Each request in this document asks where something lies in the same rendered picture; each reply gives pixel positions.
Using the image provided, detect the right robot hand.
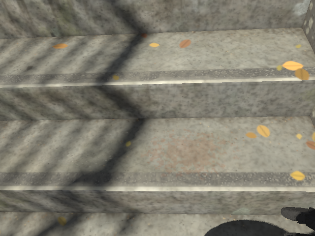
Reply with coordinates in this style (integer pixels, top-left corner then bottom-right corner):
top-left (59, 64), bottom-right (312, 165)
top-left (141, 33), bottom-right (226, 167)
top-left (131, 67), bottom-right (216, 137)
top-left (281, 206), bottom-right (315, 236)

